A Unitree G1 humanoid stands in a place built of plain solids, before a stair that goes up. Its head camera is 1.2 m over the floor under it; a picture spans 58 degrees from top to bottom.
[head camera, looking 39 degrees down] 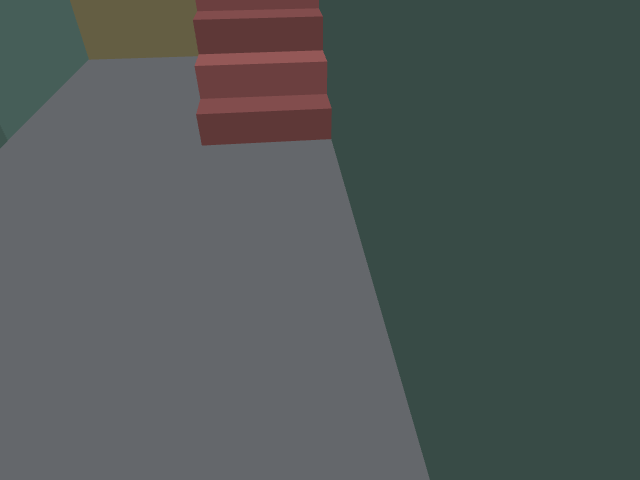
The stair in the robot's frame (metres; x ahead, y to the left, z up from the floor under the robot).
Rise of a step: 0.20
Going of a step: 0.23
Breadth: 0.79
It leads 6 degrees to the left of straight ahead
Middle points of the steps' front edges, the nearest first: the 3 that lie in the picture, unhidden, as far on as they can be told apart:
2.43 0.32 0.20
2.66 0.35 0.39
2.89 0.37 0.59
